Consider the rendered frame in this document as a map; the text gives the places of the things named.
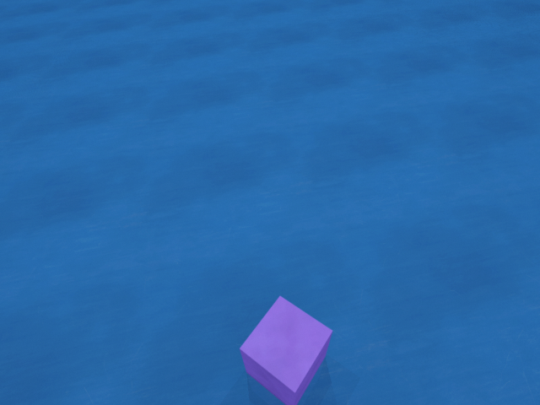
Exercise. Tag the carton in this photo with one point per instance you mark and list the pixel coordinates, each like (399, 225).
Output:
(285, 350)

